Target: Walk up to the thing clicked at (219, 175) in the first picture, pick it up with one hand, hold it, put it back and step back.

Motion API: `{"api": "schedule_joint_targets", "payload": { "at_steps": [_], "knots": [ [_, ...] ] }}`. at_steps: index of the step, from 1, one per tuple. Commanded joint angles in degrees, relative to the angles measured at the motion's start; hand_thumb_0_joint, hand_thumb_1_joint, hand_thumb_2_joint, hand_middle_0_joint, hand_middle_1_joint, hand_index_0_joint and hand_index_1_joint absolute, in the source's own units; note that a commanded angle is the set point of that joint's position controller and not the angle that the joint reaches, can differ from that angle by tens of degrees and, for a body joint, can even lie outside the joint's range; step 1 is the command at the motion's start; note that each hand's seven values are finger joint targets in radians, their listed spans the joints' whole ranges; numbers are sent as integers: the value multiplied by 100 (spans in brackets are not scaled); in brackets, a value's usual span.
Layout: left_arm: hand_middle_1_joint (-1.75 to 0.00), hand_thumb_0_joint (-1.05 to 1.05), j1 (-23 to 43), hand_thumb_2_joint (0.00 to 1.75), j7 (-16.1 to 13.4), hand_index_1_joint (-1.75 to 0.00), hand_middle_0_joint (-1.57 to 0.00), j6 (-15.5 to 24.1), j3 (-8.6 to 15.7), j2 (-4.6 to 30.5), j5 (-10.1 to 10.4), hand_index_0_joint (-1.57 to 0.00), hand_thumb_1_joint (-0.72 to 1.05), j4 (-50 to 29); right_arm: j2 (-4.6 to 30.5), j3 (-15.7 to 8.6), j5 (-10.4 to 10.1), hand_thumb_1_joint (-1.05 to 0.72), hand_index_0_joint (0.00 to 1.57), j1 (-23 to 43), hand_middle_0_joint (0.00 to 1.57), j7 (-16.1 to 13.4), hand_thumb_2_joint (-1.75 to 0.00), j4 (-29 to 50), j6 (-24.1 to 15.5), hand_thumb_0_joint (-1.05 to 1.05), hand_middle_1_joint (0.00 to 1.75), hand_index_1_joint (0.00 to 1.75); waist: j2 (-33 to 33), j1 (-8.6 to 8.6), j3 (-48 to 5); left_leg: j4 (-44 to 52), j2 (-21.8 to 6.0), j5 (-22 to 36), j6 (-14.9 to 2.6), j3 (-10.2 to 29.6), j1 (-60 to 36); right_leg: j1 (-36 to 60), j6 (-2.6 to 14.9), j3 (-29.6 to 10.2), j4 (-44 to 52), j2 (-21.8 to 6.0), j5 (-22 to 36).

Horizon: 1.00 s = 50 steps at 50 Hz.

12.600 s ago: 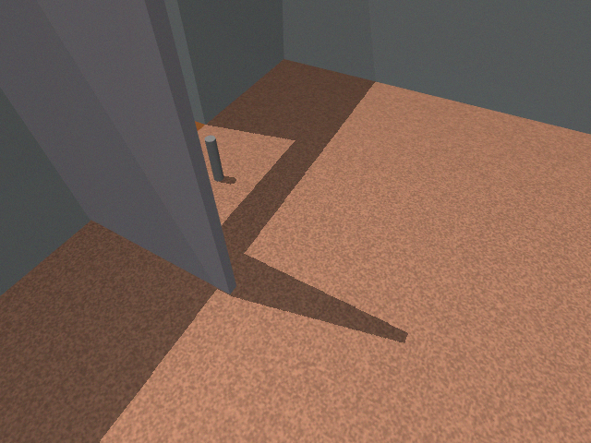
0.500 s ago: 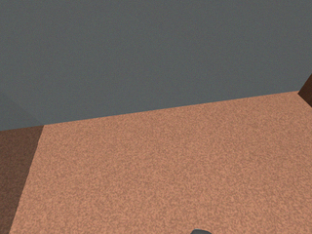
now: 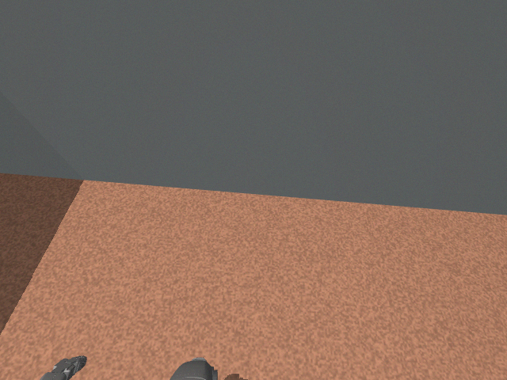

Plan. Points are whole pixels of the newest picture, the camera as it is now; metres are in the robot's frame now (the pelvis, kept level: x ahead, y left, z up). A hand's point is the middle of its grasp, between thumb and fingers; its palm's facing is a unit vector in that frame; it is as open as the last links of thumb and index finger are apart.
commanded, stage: walk up
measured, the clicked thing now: out of the picture -0.22 +1.27 -0.62
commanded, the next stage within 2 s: none
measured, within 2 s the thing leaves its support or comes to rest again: neither
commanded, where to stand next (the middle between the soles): +0.26 -0.02 m, yaw +102 degrees
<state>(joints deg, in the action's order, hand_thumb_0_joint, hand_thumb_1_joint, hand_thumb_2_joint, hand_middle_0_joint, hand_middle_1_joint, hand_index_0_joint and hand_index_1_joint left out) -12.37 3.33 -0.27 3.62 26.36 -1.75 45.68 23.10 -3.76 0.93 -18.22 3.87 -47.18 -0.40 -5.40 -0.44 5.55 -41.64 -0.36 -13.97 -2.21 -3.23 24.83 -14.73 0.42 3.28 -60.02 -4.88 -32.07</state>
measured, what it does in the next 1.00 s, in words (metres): walks ahead, turning left: right foot, then left foot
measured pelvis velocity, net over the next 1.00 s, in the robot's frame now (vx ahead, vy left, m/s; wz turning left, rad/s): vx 0.28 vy -0.11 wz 0.91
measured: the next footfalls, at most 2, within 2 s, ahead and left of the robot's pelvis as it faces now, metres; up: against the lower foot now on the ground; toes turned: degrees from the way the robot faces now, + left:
right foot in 0.34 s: +0.31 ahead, -0.19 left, +0.00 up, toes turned +17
left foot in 0.74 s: +0.28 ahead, +0.03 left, +0.00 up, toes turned +43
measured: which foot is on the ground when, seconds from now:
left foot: down 0.00-0.34, up 0.36-0.72, down 0.74-1.00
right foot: up 0.00-0.32, down 0.34-0.76, up 0.78-1.00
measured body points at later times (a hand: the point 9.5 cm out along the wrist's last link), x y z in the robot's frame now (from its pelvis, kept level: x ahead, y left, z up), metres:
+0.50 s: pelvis +0.20 -0.10 +0.03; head +0.22 -0.10 +0.48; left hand +0.15 +0.24 -0.06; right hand +0.41 -0.38 -0.08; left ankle +0.16 +0.03 -0.64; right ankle +0.27 -0.20 -0.71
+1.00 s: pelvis +0.28 -0.11 +0.01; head +0.32 -0.07 +0.45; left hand +0.11 +0.17 -0.09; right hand +0.61 -0.19 -0.09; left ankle +0.25 +0.01 -0.71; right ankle +0.42 -0.16 -0.70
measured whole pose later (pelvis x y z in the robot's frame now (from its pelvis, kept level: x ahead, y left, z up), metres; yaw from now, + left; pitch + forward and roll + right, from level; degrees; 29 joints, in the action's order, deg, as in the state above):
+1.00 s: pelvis +0.28 -0.11 +0.01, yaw +52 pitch -2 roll +1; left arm -11.0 -0.9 -0.2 1.7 22.4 1.0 42.2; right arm 23.2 -3.7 3.4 -10.2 2.4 -35.1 4.5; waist -0.1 -0.5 10.1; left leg -39.7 7.2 -14.3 -2.1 6.6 22.7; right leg -23.5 -0.1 0.9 -47.1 -4.3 -25.4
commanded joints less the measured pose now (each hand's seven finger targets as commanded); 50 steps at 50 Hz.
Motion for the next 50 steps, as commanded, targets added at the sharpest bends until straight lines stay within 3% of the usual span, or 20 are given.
{"api": "schedule_joint_targets", "payload": {
  "at_steps": [1, 5, 12, 15, 16, 17, 18, 19, 22, 27, 33, 36, 37, 38, 39, 41, 42, 44, 47, 50],
  "knots": [
    [-30, 0, 316, 90, 4, -30, -20, 308, 185, 1164, 48, -20, 90, -723, 1889, -448, -64, -90, 20, -317, 20, -303, -90, 458, -163, 0, 30, 30, 1149, -41, -469, 2779, -1677, -1601, -1496, 3972, -2165, -2591, 37, -975, -777, -16, -57],
    [-30, 0, 166, 90, 123, -30, -20, 93, 348, 1155, -2, -20, 90, -511, 1743, -368, -18, -90, 20, -102, 20, -314, -90, 599, -221, 0, 30, 30, 1442, 145, -489, 2728, -985, -1441, -1130, 2810, -864, -1338, -85, -615, 322, 235, 668],
    [-30, 0, 813, 90, 215, -30, -20, 73, 469, 860, 45, -20, 90, -799, 1812, -424, 57, -90, 20, -184, 20, -425, -90, 677, -254, 0, 30, 30, 1615, 87, -235, 2317, -813, -840, -892, 2668, -557, -913, -29, -625, 1799, 282, 1249],
    [-30, 0, -202, 90, 32, -30, -20, 177, 551, 891, 78, -20, 90, -498, 1432, -261, 81, -90, 20, 301, 20, -474, -90, 840, -165, 0, 30, 30, 1252, 793, -560, 916, -224, 142, -365, 2170, 601, 1235, 194, -461, 3161, 440, 1732],
    [-30, 0, -714, 90, -59, -30, -20, 210, 658, 1265, -33, -20, 90, -405, 977, -117, 38, -90, 20, 151, 20, -512, -90, 861, -135, 0, 30, 30, 177, 1071, -814, -332, 328, -657, -128, 1692, 1418, 2060, 352, -1403, 3687, -275, 1038],
    [-30, 0, -878, 90, -117, -30, -20, 241, 676, 1626, -100, -20, 90, -438, 557, 19, -19, -90, 20, -50, 20, -539, -90, 913, -109, 0, 30, 30, -1130, 945, -1022, -1723, 782, -1970, 37, 1087, 1965, 2134, 536, -3128, 4425, -1837, 230],
    [-30, 0, 125, 90, -121, -30, -20, 204, 644, 1722, -91, -20, 90, -679, 999, -138, -19, -90, 20, -364, 20, -602, -90, 786, -71, 0, 30, 30, -1192, 527, -834, -2313, 341, -1719, 138, 753, 1892, 1265, 830, -3849, 5180, -2380, -1109],
    [-30, 0, 485, 90, -86, -30, -20, 213, 596, 1601, -64, -20, 90, -730, 1409, -241, -25, -90, 20, -181, 20, -561, -90, 614, -63, 0, 30, 30, -790, 354, -553, -2517, -2, -1346, 150, 799, 1653, 756, 1108, -3766, 5210, -2195, -1067],
    [-30, 0, 611, 90, -108, -30, -20, 277, 428, 1140, -14, -20, 90, -569, 1321, -235, -64, -90, 20, -336, 20, -311, -90, 354, -7, 0, 30, 30, -576, 130, -351, -1950, -352, -579, 108, 687, 1063, 604, 872, -1598, 4608, -1232, 621],
    [-30, 0, 193, 90, -200, -30, -20, 295, 374, 1078, 81, -20, 90, -485, 941, -122, 41, -90, 20, 294, 20, -64, -90, 620, 109, 0, 30, 30, -554, 306, -321, -615, -293, -46, 172, 228, 545, 997, 707, -133, 3877, -1310, 4615],
    [-30, 0, 153, 90, -306, -30, -20, 119, 367, 1214, 103, -20, 90, -612, 972, -216, 14, -90, 20, 637, 20, -9, -90, 935, 236, 0, 30, 30, -354, 322, -611, 170, -101, 96, 29, -258, -308, 949, 249, 572, 3086, -1485, 5005],
    [-30, 0, 57, 90, -353, -30, -20, 97, 333, 1268, 172, -20, 90, -669, 1214, -377, 109, -90, 20, 16, 20, -90, -90, 912, 271, 0, 30, 30, 7, -115, -1023, 929, 215, -246, -385, -242, -1585, 479, -26, 906, 1479, -1307, 5429],
    [-30, 0, -225, 90, -354, -30, -20, 92, 290, 1087, 194, -20, 90, -705, 1482, -481, 151, -90, 20, -244, 20, -150, -90, 930, 260, 0, 30, 30, 927, -304, -1323, 1317, -108, 500, -770, 685, -2601, -455, -250, 1015, -17, -914, 4053],
    [-30, 0, -146, 90, -338, -30, -20, 86, 205, 741, 263, -20, 90, -901, 1961, -623, 134, -90, 20, 62, 20, -213, -90, 1146, 291, 0, 30, 30, 2571, -254, -1355, 1457, -1340, 2679, -1714, 3109, -3317, -2272, -680, 1049, -1304, 423, 231],
    [-30, 0, 293, 90, -419, -30, -20, 68, 266, 981, 202, -20, 90, -945, 1893, -634, 68, -90, 20, -23, 20, -263, -90, 1192, 280, 0, 30, 30, 1939, -362, -1519, 1815, -1854, 3212, -2046, 3872, -2807, -2056, -531, -57, -1400, 146, -718],
    [-30, 0, 33, 90, -415, -30, -20, 31, 264, 1018, 216, -20, 90, -792, 1439, -468, -9, -90, 20, 447, 20, -365, -90, 1385, 316, 0, 30, 30, 971, -107, -1133, 1553, -1234, 2746, -1354, 2206, -2393, -1920, -306, -272, -942, -209, -262],
    [-30, 0, -57, 90, -408, -30, -20, 46, 245, 980, 222, -20, 90, -743, 1361, -455, 8, -90, 20, 588, 20, -387, -90, 1401, 316, 0, 30, 30, 1147, -23, -936, 1363, -991, 2700, -1124, 2009, -2245, -1907, -252, -312, -370, -265, -106],
    [-30, 0, -189, 90, -440, -30, -20, 49, 250, 915, 220, -20, 90, -618, 1308, -429, 77, -90, 20, 818, 20, -327, -90, 1506, 319, 0, 30, 30, 1478, 34, -626, 1372, -520, 2728, -918, 1889, -1156, -1147, -200, -154, 411, -45, 198],
    [-30, 0, -533, 90, -560, -30, -20, 129, 278, 821, 261, -20, 90, -589, 1334, -522, 270, -90, 20, 755, 20, -215, -90, 1707, 321, 0, 30, 30, 1517, 38, -845, 1022, -526, 3734, -1013, 2198, -821, -542, -53, -53, 1191, 237, 556],
    [-30, 0, -1246, 90, -646, -30, -20, 192, 381, 896, 228, -20, 90, -412, 1242, -521, 299, -90, 20, 1324, 20, -128, -90, 2042, 350, 0, 30, 30, 1012, 581, -1164, 173, 39, 2418, -555, 2126, 373, 886, 248, -210, 2640, 270, 1964]
  ]
}}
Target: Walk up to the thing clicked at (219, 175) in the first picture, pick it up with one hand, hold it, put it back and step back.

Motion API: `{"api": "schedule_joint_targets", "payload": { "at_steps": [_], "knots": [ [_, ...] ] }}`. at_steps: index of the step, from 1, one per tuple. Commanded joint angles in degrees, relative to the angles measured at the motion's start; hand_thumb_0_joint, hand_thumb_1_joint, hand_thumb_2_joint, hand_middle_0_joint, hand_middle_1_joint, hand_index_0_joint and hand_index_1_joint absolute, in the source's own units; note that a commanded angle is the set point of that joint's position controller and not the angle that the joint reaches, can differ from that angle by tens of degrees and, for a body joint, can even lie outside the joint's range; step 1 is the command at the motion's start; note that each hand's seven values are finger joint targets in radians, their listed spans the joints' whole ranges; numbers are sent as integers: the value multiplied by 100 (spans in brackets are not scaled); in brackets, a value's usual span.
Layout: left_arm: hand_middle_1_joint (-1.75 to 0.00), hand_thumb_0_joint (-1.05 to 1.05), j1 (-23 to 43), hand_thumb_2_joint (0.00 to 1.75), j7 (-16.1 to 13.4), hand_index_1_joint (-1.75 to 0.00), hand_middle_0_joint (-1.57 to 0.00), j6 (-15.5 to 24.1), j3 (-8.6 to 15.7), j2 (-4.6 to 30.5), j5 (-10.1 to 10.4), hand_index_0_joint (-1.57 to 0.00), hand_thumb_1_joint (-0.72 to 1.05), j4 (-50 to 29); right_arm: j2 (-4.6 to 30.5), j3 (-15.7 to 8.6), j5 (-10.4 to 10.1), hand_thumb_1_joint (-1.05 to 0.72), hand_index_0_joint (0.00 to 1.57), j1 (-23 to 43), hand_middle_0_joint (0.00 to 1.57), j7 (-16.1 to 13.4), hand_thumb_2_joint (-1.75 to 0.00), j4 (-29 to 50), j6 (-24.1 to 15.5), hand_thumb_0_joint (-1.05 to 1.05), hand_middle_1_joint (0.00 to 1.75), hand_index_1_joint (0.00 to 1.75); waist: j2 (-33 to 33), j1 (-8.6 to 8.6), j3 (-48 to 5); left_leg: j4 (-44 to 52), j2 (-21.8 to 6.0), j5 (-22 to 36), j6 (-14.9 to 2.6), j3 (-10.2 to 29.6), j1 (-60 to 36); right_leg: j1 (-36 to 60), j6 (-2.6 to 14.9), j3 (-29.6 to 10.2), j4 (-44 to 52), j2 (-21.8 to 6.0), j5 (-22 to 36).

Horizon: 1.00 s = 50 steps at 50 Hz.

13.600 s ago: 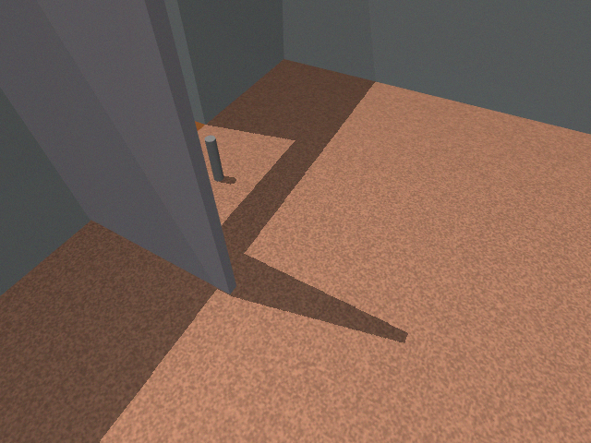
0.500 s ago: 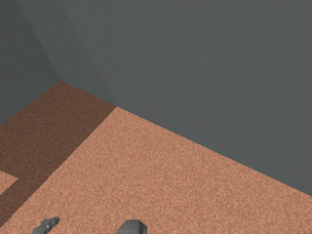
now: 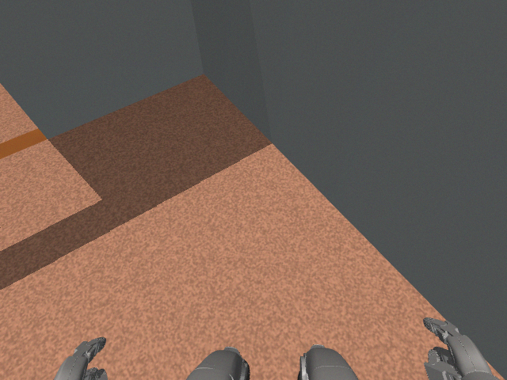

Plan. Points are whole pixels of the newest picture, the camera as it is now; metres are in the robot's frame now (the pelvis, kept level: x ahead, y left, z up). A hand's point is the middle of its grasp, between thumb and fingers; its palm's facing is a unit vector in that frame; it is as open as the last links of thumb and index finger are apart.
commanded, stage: walk up
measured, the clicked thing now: out of the picture +0.78 +1.24 -0.62
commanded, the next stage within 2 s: stand in 1.96 s
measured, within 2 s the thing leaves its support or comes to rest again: neither
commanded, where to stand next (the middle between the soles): +0.05 +0.07 m, yaw +50 degrees
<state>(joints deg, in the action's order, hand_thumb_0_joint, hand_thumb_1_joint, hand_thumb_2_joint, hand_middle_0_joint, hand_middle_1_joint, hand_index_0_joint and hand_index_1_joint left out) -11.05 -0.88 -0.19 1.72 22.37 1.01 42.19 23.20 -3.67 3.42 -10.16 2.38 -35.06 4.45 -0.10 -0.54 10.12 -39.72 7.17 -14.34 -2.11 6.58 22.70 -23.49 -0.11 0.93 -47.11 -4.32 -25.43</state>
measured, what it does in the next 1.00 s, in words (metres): steps on the spot, turning left: right foot, then left foot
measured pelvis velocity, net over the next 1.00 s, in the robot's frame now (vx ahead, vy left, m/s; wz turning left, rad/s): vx -0.02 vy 0.03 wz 0.74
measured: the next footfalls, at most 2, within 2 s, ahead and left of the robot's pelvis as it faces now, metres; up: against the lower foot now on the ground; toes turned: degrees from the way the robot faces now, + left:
right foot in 0.02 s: +0.09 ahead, -0.14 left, +0.00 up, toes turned -1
left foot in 0.38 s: -0.03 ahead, +0.18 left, +0.00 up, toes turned +20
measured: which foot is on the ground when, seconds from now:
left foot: down 0.00-0.04, up 0.06-0.36, down 0.38-0.72, up 0.74-0.94, down 0.96-1.00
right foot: up 0.00-0.00, down 0.02-0.38, up 0.40-0.66, down 0.68-0.98, up 1.00-1.00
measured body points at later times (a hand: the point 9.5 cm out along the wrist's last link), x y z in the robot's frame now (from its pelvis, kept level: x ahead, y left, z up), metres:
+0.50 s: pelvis -0.02 +0.03 +0.00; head +0.00 +0.07 +0.45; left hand -0.09 +0.39 -0.11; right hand +0.17 -0.25 -0.09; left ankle -0.07 +0.16 -0.71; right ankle +0.05 -0.11 -0.67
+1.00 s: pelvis -0.02 +0.03 -0.01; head -0.01 +0.06 +0.44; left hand -0.20 +0.32 -0.12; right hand +0.28 -0.14 -0.09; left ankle -0.07 +0.13 -0.72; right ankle +0.09 -0.06 -0.71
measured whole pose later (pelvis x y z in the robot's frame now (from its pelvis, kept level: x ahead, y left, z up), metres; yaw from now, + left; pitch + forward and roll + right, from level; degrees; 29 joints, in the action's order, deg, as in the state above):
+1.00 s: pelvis -0.02 +0.03 -0.01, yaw +42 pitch -3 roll +2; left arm -13.7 1.7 -1.6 3.2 25.3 -1.1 46.8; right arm 24.1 -3.3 1.2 -12.9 -0.8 -47.1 -1.8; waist -4.1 3.0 7.0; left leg -41.2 3.4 -18.4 -1.5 -1.6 19.9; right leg -21.9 0.2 6.7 -47.6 -10.9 -22.9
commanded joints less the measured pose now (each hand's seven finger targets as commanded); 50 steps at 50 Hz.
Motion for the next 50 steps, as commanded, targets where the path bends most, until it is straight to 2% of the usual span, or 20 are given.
{"api": "schedule_joint_targets", "payload": {
  "at_steps": [1, 2, 3, 8, 12, 17, 18, 20, 21, 23, 29, 33, 34, 35, 36, 37, 40, 47, 48, 50],
  "knots": [
    [-30, 0, -1473, 90, -268, -30, -20, 213, 689, 1733, -150, -20, 90, -123, 906, -421, -13, -90, 20, 418, 20, 31, -90, 889, -133, 0, 30, 30, -831, 779, -1604, -1074, -124, 774, -146, 529, 1432, 2273, 649, -1175, 2393, -883, 1478],
    [-30, 0, -829, 90, -301, -30, -20, 218, 795, 2226, -236, -20, 90, -334, 826, -421, 19, -90, 20, -74, 20, 14, -90, 809, -104, 0, 30, 30, -1742, 441, -1402, -2271, -2, -1710, 298, 16, 1781, 1511, 1323, -2656, 2967, -2789, 1788],
    [-30, 0, -227, 90, -294, -30, -20, 192, 822, 2339, -214, -20, 90, -479, 1329, -589, 69, -90, 20, -195, 20, -3, -90, 695, 4, 0, 30, 30, -1404, 177, -1191, -3260, -544, -1768, 354, 323, 1357, 604, 1949, -3134, 3085, -3277, 1472],
    [-30, 0, -199, 90, -253, -30, -20, 342, 741, 1849, -242, -20, 90, -301, 1235, -654, 48, -90, 20, -561, 20, 267, -90, 137, -113, 0, 30, 30, -847, -28, -1183, -3036, -792, -417, 441, -89, 1294, 1297, 970, -278, 2269, -1629, 1581],
    [-30, 0, -271, 90, -45, -30, -20, 305, 771, 2025, -330, -20, 90, -440, 1072, -578, -128, -90, 20, -139, 20, 236, -90, 33, -157, 0, 30, 30, -1439, 407, -1180, -1328, -888, -948, 494, -565, 781, 1514, 1050, 240, 2143, -1741, 1089],
    [-30, 0, 70, 90, 153, -30, -20, 109, 715, 1981, -342, -20, 90, -460, 1138, -589, -303, -90, 20, -1002, 20, 15, -90, -637, -368, 0, 30, 30, -954, -5, -1284, 700, -391, -528, 372, -1245, -1207, 284, 690, 880, 935, -1648, -59],
    [-30, 0, -92, 90, 186, -30, -20, 47, 592, 1615, -285, -20, 90, -436, 1440, -685, -269, -90, 20, -1326, 20, -58, -90, -798, -440, 0, 30, 30, 56, -203, -1372, 1231, -428, -602, 204, -698, -1964, -376, 411, 1079, -192, -1274, -546],
    [-30, 0, 530, 90, 134, -30, -20, 40, 469, 1496, -186, -20, 90, -738, 2625, -825, -204, -90, 20, -1318, 20, -146, -90, -551, -496, 0, 30, 30, 1630, -499, -963, 2374, -2509, -1638, -1340, 3817, -1263, -2066, -37, 215, -1773, -307, -1132],
    [-30, 0, 941, 90, 90, -30, -20, 98, 522, 1794, -201, -20, 90, -718, 2509, -797, -211, -90, 20, -1035, 20, -191, -90, -609, -502, 0, 30, 30, 1017, -421, -464, 2457, -2498, -1584, -1470, 3793, -741, -1867, -12, -233, -1819, -474, -870],
    [-30, 0, -149, 90, 139, -30, -20, 135, 510, 1598, -121, -20, 90, -215, 1888, -542, -260, -90, 20, -448, 20, -331, -90, -491, -561, 0, 30, 30, 903, 124, -820, 1298, -1770, -155, -1103, 1961, -1297, -1718, 43, -279, -1568, -515, -294],
    [-30, 0, -83, 90, 136, -30, -20, 79, 520, 1350, -169, -20, 90, -172, 1676, -386, -253, -90, 20, -758, 20, -462, -90, -484, -707, 0, 30, 30, 1060, 96, -1033, 579, -1724, 2794, -1079, 1954, -565, -454, 168, -26, -775, -31, -231],
    [-30, 0, -412, 90, 102, -30, -20, 152, 543, 1203, -187, -20, 90, -70, 1579, -339, -315, -90, 20, -401, 20, -525, -90, -333, -654, 0, 30, 30, 881, 409, -1329, -161, -1270, 2401, -728, 1740, 61, 816, 448, 22, 898, 277, 900],
    [-30, 0, -612, 90, 75, -30, -20, 188, 602, 1414, -251, -20, 90, -39, 1326, -244, -363, -90, 20, -428, 20, -533, -90, -286, -629, 0, 30, 30, 460, 500, -1380, -643, -914, 1836, -423, 1328, 412, 1305, 593, -451, 1452, -36, 1020],
    [-30, 0, -686, 90, 65, -30, -20, 202, 706, 1896, -315, -20, 90, -83, 929, -145, -402, -90, 20, -544, 20, -555, -90, -233, -619, 0, 30, 30, -813, 517, -1426, -1823, -189, 349, -60, 358, 1188, 1794, 925, -1974, 2244, -1289, 942],
    [-30, 0, -178, 90, 127, -30, -20, 161, 767, 2175, -283, -20, 90, -201, 1158, -236, -347, -90, 20, -644, 20, -647, -90, -269, -593, 0, 30, 30, -1568, 355, -1512, -2767, -167, -2326, 62, -323, 1538, 1600, 1842, -3304, 2796, -2532, 1037],
    [-30, 0, 70, 90, 135, -30, -20, 157, 759, 2142, -269, -20, 90, -247, 1445, -312, -262, -90, 20, -599, 20, -662, -90, -397, -594, 0, 30, 30, -1186, 273, -1119, -3312, -441, -2380, 133, -17, 1471, 1081, 2082, -3823, 3068, -2804, 745],
    [-30, 0, 161, 90, 93, -30, -20, 179, 624, 1721, -329, -20, 90, -73, 1398, -367, -298, -90, 20, -538, 20, -440, -90, -598, -636, 0, 30, 30, -597, 155, -544, -2367, -775, -1430, 85, -355, 999, 481, 1259, -1401, 2380, -1563, 516],
    [-30, 0, 9, 90, 213, -30, -20, 17, 485, 1481, -217, -20, 90, -40, 1039, -317, -285, -90, 20, -822, 20, -361, -90, -1027, -745, 0, 30, 30, -852, 81, -1183, 693, -310, -310, 141, -996, -1077, 217, 904, -192, 1101, -1190, 791],
    [-30, 0, -156, 90, 207, -30, -20, -12, 396, 1214, -191, -20, 90, -12, 1191, -354, -238, -90, 20, -898, 20, -415, -90, -1036, -798, 0, 30, 30, -322, 1, -1321, 1156, -515, -454, -12, -413, -1575, -158, 636, 53, 370, -1033, 549],
    [-30, 0, -14, 90, 119, -30, -20, -92, 394, 1194, -113, -20, 90, -33, 2194, -503, -157, -90, 20, -553, 20, -477, -90, -805, -821, 0, 30, 30, 1104, -91, -1045, 2059, -2734, -1255, -1336, 3249, -803, -1185, 58, -81, -914, -266, -1182]
  ]
}}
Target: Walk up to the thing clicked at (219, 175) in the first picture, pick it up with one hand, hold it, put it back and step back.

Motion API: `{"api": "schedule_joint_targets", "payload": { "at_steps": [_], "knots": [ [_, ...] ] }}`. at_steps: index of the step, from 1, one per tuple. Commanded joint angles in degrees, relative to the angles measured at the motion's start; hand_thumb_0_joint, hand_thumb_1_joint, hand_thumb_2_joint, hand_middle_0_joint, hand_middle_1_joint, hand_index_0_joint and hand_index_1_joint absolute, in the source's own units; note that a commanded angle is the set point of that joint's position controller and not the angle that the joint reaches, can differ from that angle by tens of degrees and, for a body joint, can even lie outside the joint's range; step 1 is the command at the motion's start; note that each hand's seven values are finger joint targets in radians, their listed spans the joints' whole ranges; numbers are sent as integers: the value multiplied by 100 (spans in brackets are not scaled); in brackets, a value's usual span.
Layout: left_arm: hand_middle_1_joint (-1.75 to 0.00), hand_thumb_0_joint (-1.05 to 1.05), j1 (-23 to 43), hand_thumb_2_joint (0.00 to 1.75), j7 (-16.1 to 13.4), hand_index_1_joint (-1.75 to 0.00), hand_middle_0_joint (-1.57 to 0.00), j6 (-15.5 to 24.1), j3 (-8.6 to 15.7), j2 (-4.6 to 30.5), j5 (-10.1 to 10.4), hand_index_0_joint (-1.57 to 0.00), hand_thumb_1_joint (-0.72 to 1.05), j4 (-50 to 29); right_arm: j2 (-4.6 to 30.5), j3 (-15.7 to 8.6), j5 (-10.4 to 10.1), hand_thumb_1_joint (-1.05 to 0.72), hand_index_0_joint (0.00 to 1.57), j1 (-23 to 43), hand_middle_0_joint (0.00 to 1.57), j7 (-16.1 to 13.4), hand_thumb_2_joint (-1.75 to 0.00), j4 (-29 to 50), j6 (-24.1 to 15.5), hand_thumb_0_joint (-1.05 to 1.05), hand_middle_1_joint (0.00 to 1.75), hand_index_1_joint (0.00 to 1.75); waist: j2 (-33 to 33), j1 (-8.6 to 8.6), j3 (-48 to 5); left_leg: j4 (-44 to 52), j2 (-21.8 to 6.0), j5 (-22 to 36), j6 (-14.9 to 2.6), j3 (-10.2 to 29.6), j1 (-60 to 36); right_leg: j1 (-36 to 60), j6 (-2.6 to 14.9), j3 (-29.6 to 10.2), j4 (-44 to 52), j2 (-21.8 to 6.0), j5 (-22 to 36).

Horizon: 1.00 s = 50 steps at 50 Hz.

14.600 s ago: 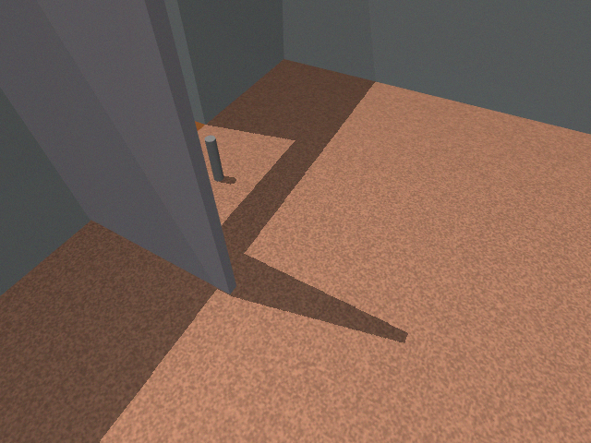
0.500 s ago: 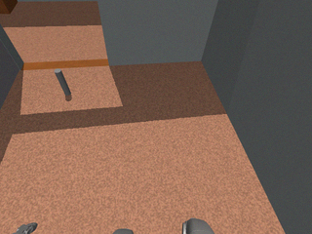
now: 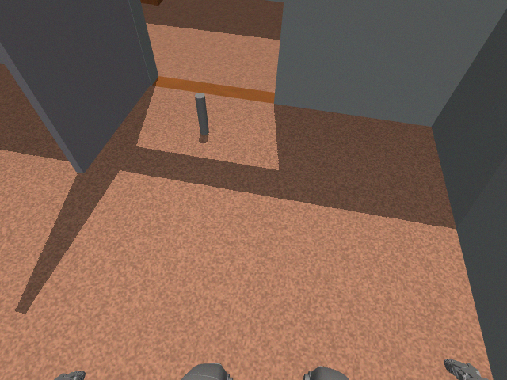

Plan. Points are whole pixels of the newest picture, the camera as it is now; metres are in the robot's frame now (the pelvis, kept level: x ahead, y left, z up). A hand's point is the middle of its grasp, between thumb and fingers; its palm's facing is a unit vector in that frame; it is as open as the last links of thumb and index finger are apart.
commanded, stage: walk up
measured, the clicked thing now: (202, 114) +1.41 +0.36 -0.62
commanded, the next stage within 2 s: stand in 0.96 s
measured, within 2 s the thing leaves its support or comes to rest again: neither
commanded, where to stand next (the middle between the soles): +0.09 -0.02 m, yaw +7 degrees
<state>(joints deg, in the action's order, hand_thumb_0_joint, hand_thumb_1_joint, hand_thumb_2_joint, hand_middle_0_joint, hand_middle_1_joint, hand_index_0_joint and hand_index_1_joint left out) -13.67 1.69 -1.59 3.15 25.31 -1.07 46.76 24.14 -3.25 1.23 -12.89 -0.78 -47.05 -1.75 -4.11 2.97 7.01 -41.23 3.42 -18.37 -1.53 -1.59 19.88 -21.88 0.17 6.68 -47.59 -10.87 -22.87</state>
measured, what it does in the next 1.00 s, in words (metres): steps on the spot: right foot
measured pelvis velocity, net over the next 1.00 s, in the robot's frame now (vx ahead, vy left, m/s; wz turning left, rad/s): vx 0.02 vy -0.02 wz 0.19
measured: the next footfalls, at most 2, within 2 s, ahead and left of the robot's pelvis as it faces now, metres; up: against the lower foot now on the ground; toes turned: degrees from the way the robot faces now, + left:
right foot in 0.22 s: +0.07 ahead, -0.16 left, +0.00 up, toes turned +4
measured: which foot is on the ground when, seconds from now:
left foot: down 0.00-1.00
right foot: up 0.00-0.20, down 0.22-1.00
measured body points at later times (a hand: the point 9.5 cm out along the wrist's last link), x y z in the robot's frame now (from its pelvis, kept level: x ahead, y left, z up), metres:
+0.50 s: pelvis +0.01 -0.01 +0.01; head +0.04 +0.00 +0.46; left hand +0.03 +0.31 -0.12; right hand +0.15 -0.30 -0.10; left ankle +0.04 +0.11 -0.71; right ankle +0.03 -0.16 -0.71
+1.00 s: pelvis +0.02 -0.02 +0.03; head +0.03 -0.01 +0.48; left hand +0.05 +0.30 -0.10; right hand +0.18 -0.30 -0.09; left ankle +0.04 +0.11 -0.71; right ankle +0.03 -0.16 -0.71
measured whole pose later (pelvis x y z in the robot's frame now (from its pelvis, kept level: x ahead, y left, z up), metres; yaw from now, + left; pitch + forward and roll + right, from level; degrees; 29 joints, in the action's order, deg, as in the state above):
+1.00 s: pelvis +0.02 -0.02 +0.03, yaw +11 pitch -3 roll -1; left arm -3.5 0.7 -0.3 1.2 22.0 0.2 62.6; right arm 20.5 0.2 0.6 -4.1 0.0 -63.1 -0.5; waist -0.9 1.2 4.1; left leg -26.9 2.7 -10.9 0.5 9.0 13.3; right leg -6.9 -2.2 6.1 -24.6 -4.0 -14.8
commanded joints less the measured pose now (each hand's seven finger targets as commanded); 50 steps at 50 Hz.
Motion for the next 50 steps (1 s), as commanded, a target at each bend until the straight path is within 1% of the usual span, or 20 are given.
{"api": "schedule_joint_targets", "payload": {
  "at_steps": [1, 3, 5, 9, 11, 12, 13, 14, 15, 16, 17, 19, 20, 21, 24, 26, 28, 32, 47, 50],
  "knots": [
    [-30, 0, 442, 90, -156, -30, -20, 51, 325, 1172, 68, -20, 90, -418, 1954, -538, 17, -90, 20, -131, 20, -176, -90, 362, -189, 0, 30, 30, 1006, -431, -423, 2175, -2287, -624, -1521, 3900, -19, -930, 62, -913, -1097, 276, -1282],
    [-30, 0, 101, 90, -132, -30, -20, 70, 295, 928, 139, -20, 90, -180, 1434, -302, -12, -90, 20, 176, 20, -214, -90, 322, -223, 0, 30, 30, 815, -133, -470, 1554, -1635, 861, -1138, 2671, -341, -895, 75, -983, -864, 258, -795],
    [-30, 0, -253, 90, -135, -30, -20, 107, 315, 962, 117, -20, 90, 36, 1469, -298, -50, -90, 20, 247, 20, -195, -90, 283, -237, 0, 30, 30, 1260, -91, -663, 1398, -1535, 1402, -1038, 2333, 14, -237, 108, -747, -527, 353, -395],
    [-30, 0, -237, 90, -130, -30, -20, 154, 297, 896, 79, -20, 90, 148, 1424, -264, -14, -90, 20, 342, 20, -144, -90, 243, -134, 0, 30, 30, 1257, -139, -776, 1198, -1194, 796, -885, 2104, 221, 424, 135, -488, 505, 673, -395],
    [-30, 0, -350, 90, -158, -30, -20, 249, 272, 879, 49, -20, 90, 289, 1184, -156, -87, -90, 20, 474, 20, -109, -90, 224, -57, 0, 30, 30, 941, 21, -833, 791, -902, 579, -555, 1815, 552, 1158, 217, -559, 1616, 734, 408],
    [-30, 0, -266, 90, -187, -30, -20, 317, 295, 1134, -28, -20, 90, 234, 907, -73, -139, -90, 20, 433, 20, -95, -90, 228, -49, 0, 30, 30, 308, -13, -915, 234, -596, 646, -309, 1511, 619, 1228, 407, -1410, 2188, 136, 465],
    [-30, 0, 39, 90, -181, -30, -20, 322, 339, 1518, -42, -20, 90, 183, 913, -111, -158, -90, 20, 439, 20, -110, -90, 152, -34, 0, 30, 30, -410, -93, -815, -227, 1, -191, -91, 903, 512, 689, 896, -2329, 2587, -635, 139],
    [-30, 0, 527, 90, -151, -30, -20, 321, 334, 1572, -44, -20, 90, 53, 1034, -178, -129, -90, 20, 185, 20, -122, -90, -47, -23, 0, 30, 30, -529, -312, -591, -507, -68, -1167, 13, 589, 150, 195, 1181, -2550, 2597, -1048, 8],
    [-30, 0, 767, 90, -141, -30, -20, 322, 274, 1401, -20, -20, 90, 2, 1126, -208, -126, -90, 20, 3, 20, -86, -90, -221, -33, 0, 30, 30, -248, -465, -510, -292, -111, -1078, 6, 555, -204, -36, 1117, -2186, 2480, -933, 32],
    [-30, 0, 855, 90, -150, -30, -20, 315, 208, 1292, -2, -20, 90, 30, 1083, -199, -120, -90, 20, -43, 20, -56, -90, -309, -56, 0, 30, 30, -41, -514, -458, 212, -96, -539, -50, 587, -337, -48, 850, -1634, 2244, -583, 212],
    [-30, 0, 710, 90, -150, -30, -20, 313, 154, 1157, 12, -20, 90, 120, 1054, -213, -103, -90, 20, 69, 20, -37, -90, -326, -92, 0, 30, 30, 91, -448, -497, 674, -243, 166, -140, 902, -542, -109, 558, -1260, 1925, -246, 462],
    [-30, 0, 542, 90, -125, -30, -20, 265, 107, 936, 66, -20, 90, 290, 1169, -202, -51, -90, 20, 464, 20, -28, -90, -229, -160, 0, 30, 30, 496, -226, -644, 1428, -935, -171, -508, 2385, -384, -61, 131, -646, 1208, 471, 39],
    [-30, 0, 458, 90, -122, -30, -20, 254, 127, 956, 80, -20, 90, 330, 1324, -197, -57, -90, 20, 410, 20, -28, -90, -280, -170, 0, 30, 30, 584, -190, -758, 1615, -1195, -337, -741, 2786, -100, 309, 100, -676, 1054, 616, -458],
    [-30, 0, 450, 90, -128, -30, -20, 263, 114, 911, 85, -20, 90, 387, 1349, -179, -59, -90, 20, 453, 20, -33, -90, -335, -167, 0, 30, 30, 601, -160, -717, 1666, -1207, -109, -761, 2831, 38, 512, 122, -723, 1137, 648, -448],
    [-30, 0, 268, 90, -169, -30, -20, 361, 84, 947, 104, -20, 90, 614, 1034, -51, -113, -90, 20, 923, 20, -27, -90, -395, -129, 0, 30, 30, 686, -34, -816, 1060, -683, 1136, -297, 1678, -4, 1007, 271, -860, 1994, 315, 726],
    [-30, 0, 636, 90, -188, -30, -20, 396, 105, 1117, 85, -20, 90, 591, 910, -13, -147, -90, 20, 611, 20, -22, -90, -605, -114, 0, 30, 30, 389, -255, -958, 766, -405, 1759, -83, 1212, -366, 1078, 451, -1154, 2160, -70, 1423],
    [-30, 0, 876, 90, -199, -30, -20, 372, 73, 1024, 121, -20, 90, 591, 956, -20, -133, -90, 20, 566, 20, -29, -90, -776, -110, 0, 30, 30, 484, -287, -1069, 932, -498, 2054, -121, 1299, -561, 1141, 376, -879, 2026, 30, 1645],
    [-30, 0, 957, 90, -188, -30, -20, 297, 32, 898, 137, -20, 90, 774, 1001, 2, -126, -90, 20, 813, 20, -29, -90, -865, -96, 0, 30, 30, 528, -191, -1069, 1310, -698, 1866, -267, 1653, -447, 1350, 192, -594, 2001, 296, 1076],
    [-30, 0, 1391, 90, -150, -30, -20, 261, 63, 846, 96, -20, 90, 1176, 967, 72, -93, -90, 20, 1120, 20, 3, -90, -1249, -36, 0, 30, 30, 497, -206, -892, 1909, -649, 1533, -100, 1540, -372, 1831, 145, -546, 2751, 208, 682],
    [-30, 0, 1301, 90, -185, -30, -20, 277, -15, 757, 102, -20, 90, 1366, 817, 56, -95, -90, 20, 1251, 20, 30, -90, -1287, 1, 0, 30, 30, 503, -217, -947, 1986, -755, 1968, 31, 1438, -834, 1703, 104, -703, 2999, 240, 979]
  ]
}}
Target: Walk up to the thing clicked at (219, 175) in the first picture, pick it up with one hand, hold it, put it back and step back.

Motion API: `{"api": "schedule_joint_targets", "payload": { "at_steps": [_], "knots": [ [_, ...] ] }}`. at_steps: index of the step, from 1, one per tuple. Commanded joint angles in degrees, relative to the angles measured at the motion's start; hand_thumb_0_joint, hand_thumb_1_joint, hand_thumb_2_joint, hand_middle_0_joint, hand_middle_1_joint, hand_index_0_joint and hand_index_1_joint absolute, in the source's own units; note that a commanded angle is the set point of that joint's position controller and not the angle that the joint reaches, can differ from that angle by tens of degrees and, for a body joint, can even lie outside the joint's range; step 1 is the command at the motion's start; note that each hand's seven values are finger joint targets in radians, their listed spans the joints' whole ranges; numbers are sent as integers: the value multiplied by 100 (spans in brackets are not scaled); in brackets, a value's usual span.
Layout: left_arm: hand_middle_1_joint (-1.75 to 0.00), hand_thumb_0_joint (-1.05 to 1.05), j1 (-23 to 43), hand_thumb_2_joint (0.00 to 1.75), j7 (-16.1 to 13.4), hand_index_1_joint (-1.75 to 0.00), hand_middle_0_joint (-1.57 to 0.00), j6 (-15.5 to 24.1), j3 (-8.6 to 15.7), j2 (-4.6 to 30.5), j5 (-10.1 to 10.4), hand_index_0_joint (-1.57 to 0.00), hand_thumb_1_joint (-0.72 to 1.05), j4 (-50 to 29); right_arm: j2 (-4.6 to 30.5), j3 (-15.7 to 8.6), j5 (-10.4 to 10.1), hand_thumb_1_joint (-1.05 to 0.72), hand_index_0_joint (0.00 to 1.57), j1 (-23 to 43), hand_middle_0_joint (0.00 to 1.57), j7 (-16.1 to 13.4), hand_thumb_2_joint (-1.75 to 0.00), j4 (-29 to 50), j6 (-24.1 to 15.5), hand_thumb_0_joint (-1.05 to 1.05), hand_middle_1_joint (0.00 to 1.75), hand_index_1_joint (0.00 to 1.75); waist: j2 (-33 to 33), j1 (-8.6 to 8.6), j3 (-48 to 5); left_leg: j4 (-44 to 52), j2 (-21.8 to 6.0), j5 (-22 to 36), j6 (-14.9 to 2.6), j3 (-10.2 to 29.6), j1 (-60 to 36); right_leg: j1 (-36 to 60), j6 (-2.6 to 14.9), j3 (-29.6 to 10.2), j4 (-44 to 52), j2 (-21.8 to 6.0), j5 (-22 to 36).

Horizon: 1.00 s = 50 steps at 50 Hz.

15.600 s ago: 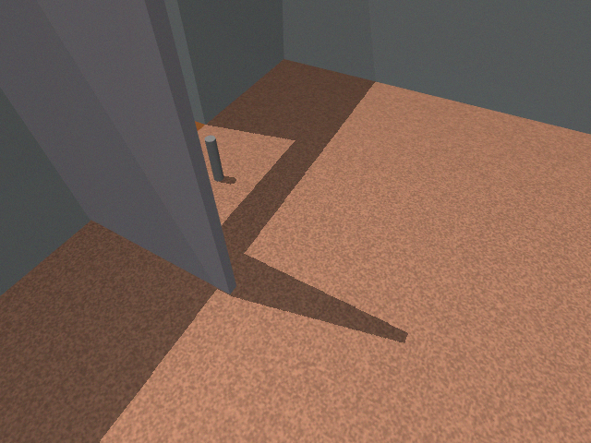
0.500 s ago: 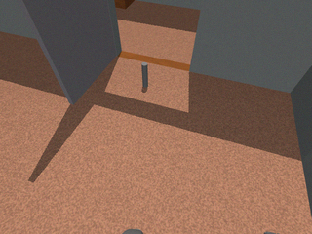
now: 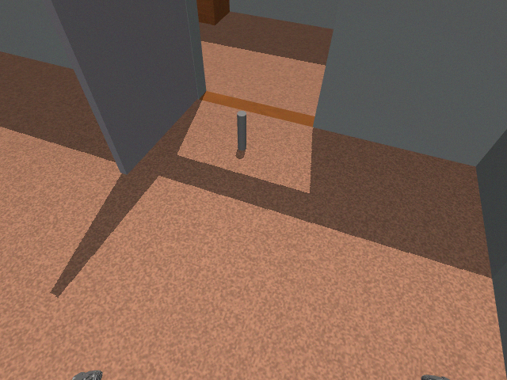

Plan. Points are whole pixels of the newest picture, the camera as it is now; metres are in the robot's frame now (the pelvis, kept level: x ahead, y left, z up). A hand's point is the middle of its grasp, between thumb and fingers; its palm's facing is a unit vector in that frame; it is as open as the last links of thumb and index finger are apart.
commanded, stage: stand
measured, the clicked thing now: (241, 131) +1.44 +0.11 -0.65
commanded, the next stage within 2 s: none
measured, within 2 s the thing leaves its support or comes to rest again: neither
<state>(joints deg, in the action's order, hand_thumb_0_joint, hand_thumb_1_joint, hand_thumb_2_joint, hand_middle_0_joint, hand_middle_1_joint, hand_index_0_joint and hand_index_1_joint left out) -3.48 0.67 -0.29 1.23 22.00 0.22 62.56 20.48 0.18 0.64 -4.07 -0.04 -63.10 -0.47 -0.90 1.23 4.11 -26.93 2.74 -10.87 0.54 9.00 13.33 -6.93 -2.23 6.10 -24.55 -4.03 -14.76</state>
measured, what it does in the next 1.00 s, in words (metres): stands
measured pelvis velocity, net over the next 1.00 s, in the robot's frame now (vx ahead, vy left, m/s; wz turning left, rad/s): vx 0.00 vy -0.02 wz -0.06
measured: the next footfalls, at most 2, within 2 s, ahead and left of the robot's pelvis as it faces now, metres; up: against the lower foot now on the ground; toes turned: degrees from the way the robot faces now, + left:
none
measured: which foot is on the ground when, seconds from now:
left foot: down 0.00-1.00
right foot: down 0.00-1.00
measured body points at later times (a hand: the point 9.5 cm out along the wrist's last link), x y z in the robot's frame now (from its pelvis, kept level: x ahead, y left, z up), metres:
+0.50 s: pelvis +0.00 -0.01 +0.01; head +0.01 +0.00 +0.46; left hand +0.08 +0.29 -0.13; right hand +0.07 -0.31 -0.13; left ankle +0.04 +0.12 -0.74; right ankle -0.02 -0.14 -0.74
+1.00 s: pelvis +0.00 -0.02 +0.01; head +0.01 -0.01 +0.46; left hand +0.09 +0.28 -0.13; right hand +0.06 -0.32 -0.13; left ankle +0.04 +0.12 -0.74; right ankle -0.02 -0.14 -0.74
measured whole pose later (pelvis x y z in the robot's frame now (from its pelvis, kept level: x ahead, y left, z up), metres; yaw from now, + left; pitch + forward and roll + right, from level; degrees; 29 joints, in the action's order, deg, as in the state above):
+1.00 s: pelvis +0.00 -0.02 +0.01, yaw -3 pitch -3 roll +0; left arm -6.8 0.4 -0.1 0.9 20.1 -0.1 64.8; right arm 19.3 0.0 0.7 -5.9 0.0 -66.0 0.1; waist -0.3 0.5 3.3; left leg -19.7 0.0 -8.2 1.9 6.3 8.9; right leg -4.8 -1.0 3.3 -19.4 -1.9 -11.8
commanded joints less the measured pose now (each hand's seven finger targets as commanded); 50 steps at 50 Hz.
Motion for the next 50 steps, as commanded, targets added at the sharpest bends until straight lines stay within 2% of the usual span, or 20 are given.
{"api": "schedule_joint_targets", "payload": {
  "at_steps": [1, 4, 5, 6, 8, 13, 17, 20, 22, 23, 25, 26, 28, 30, 33, 36, 42, 44, 48, 50],
  "knots": [
    [-30, 0, 306, 90, -87, -30, -20, 141, 195, 1116, -33, -20, 90, -203, 1188, -290, -26, -90, 20, 306, 20, -49, -90, 280, -118, 0, 30, 30, 197, -55, -650, 679, -690, 1098, -160, 359, -164, 276, 336, -609, 627, -396, 143],
    [-30, 0, 184, 90, -84, -30, -20, 148, 190, 1099, -20, -20, 90, -108, 1238, -319, -27, -90, 20, 412, 20, -47, -90, 247, -104, 0, 30, 30, 357, -9, -658, 799, -740, 1054, -162, 344, -181, 373, 302, -645, 693, -377, 286],
    [-30, 0, 164, 90, -89, -30, -20, 156, 179, 1104, -21, -20, 90, -83, 1131, -301, -34, -90, 20, 422, 20, -40, -90, 234, -100, 0, 30, 30, 187, -1, -625, 785, -733, 1163, -151, 272, -242, 344, 325, -684, 749, -430, 339],
    [-30, 0, 205, 90, -85, -30, -20, 160, 182, 1107, -34, -20, 90, -67, 1162, -305, -43, -90, 20, 379, 20, -50, -90, 218, -95, 0, 30, 30, 193, -59, -634, 825, -728, 1073, -135, 267, -261, 311, 320, -700, 773, -416, 315],
    [-30, 0, 153, 90, -87, -30, -20, 170, 180, 1133, -31, -20, 90, -40, 1163, -315, -52, -90, 20, 455, 20, -50, -90, 203, -114, 0, 30, 30, 249, -34, -733, 771, -756, 1301, -125, 221, -535, 230, 344, -746, 795, -450, 500],
    [-30, 0, 96, 90, -101, -30, -20, 171, 150, 1075, -51, -20, 90, 17, 1069, -298, -57, -90, 20, 423, 20, -37, -90, 140, -70, 0, 30, 30, 32, -66, -595, 866, -727, 1008, -118, 162, -479, 121, 321, -762, 919, -434, 362],
    [-30, 0, 6, 90, -97, -30, -20, 133, 128, 941, -46, -20, 90, 69, 972, -264, -56, -90, 20, 296, 20, -31, -90, 32, -51, 0, 30, 30, 148, -72, -511, 1035, -716, 570, -102, 170, -322, 176, 322, -753, 893, -385, 127],
    [-30, 0, 13, 90, -104, -30, -20, 149, 120, 941, -62, -20, 90, 26, 1029, -280, -45, -90, 20, 328, 20, -31, -90, 43, -57, 0, 30, 30, 122, -54, -450, 984, -715, 707, -90, 139, -320, 107, 314, -780, 949, -399, 117],
    [-30, 0, -6, 90, -108, -30, -20, 162, 135, 980, -51, -20, 90, 1, 1050, -288, -35, -90, 20, 295, 20, -40, -90, 36, -70, 0, 30, 30, 156, -49, -648, 914, -764, 1105, -102, 127, -407, 273, 313, -783, 901, -422, 446],
    [-30, 0, -23, 90, -110, -30, -20, 168, 126, 978, -55, -20, 90, 4, 1019, -278, -40, -90, 20, 295, 20, -34, -90, 32, -62, 0, 30, 30, 72, -45, -479, 949, -740, 1006, -86, 138, -290, 215, 298, -769, 943, -406, 356],
    [-30, 0, -15, 90, -107, -30, -20, 167, 138, 956, -54, -20, 90, 6, 999, -266, -44, -90, 20, 213, 20, -37, -90, -4, -65, 0, 30, 30, 109, -70, -579, 945, -750, 936, -106, 106, -374, 241, 300, -790, 931, -406, 375],
    [-30, 0, -49, 90, -107, -30, -20, 157, 128, 906, -54, -20, 90, 2, 938, -252, -45, -90, 20, 201, 20, -41, -90, -10, -66, 0, 30, 30, 138, -53, -669, 944, -758, 1152, -104, 85, -448, 304, 314, -766, 865, -406, 595],
    [-30, 0, -65, 90, -104, -30, -20, 137, 128, 867, -35, -20, 90, 12, 923, -233, -44, -90, 20, 170, 20, -45, -90, -21, -68, 0, 30, 30, 198, -48, -586, 1001, -758, 1062, -94, 94, -330, 341, 301, -744, 848, -371, 462],
    [-30, 0, -95, 90, -105, -30, -20, 130, 142, 906, -40, -20, 90, 4, 939, -231, -43, -90, 20, 157, 20, -54, -90, -21, -81, 0, 30, 30, 188, -31, -639, 964, -787, 1253, -95, 84, -460, 292, 315, -755, 811, -380, 554],
    [-30, 0, -106, 90, -114, -30, -20, 126, 122, 845, -49, -20, 90, 13, 877, -214, -50, -90, 20, 157, 20, -49, -90, -25, -62, 0, 30, 30, 37, -36, -446, 1004, -753, 1052, -84, 81, -345, 214, 303, -753, 897, -369, 390],
    [-30, 0, -36, 90, -114, -30, -20, 152, 156, 983, -57, -20, 90, -67, 1030, -252, -36, -90, 20, 159, 20, -55, -90, 7, -81, 0, 30, 30, 115, -60, -509, 947, -786, 1096, -73, 66, -412, 217, 304, -791, 918, -390, 428],
    [-30, 0, -85, 90, -94, -30, -20, 155, 161, 973, -61, -20, 90, -82, 1037, -248, -35, -90, 20, 88, 20, -41, -90, 11, -74, 0, 30, 30, 143, -82, -375, 1017, -750, 593, -78, 71, -355, 67, 308, -828, 1003, -380, 105],
    [-30, 0, -64, 90, -104, -30, -20, 166, 182, 1035, -59, -20, 90, -111, 1016, -243, -27, -90, 20, 177, 20, -40, -90, 55, -90, 0, 30, 30, 97, -40, -538, 964, -797, 1022, -88, 69, -440, 216, 309, -821, 920, -400, 451],
    [-30, 0, -85, 90, -96, -30, -20, 165, 180, 1018, -47, -20, 90, -134, 1070, -238, -27, -90, 20, 148, 20, -56, -90, 71, -107, 0, 30, 30, 164, -41, -580, 922, -825, 1264, -87, 44, -468, 286, 305, -808, 890, -389, 641],
    [-30, 0, -128, 90, -88, -30, -20, 145, 168, 990, -55, -20, 90, -102, 1096, -230, -33, -90, 20, 122, 20, -54, -90, 49, -101, 0, 30, 30, 191, -52, -415, 991, -807, 909, -79, 64, -421, 123, 300, -789, 931, -351, 334]
  ]
}}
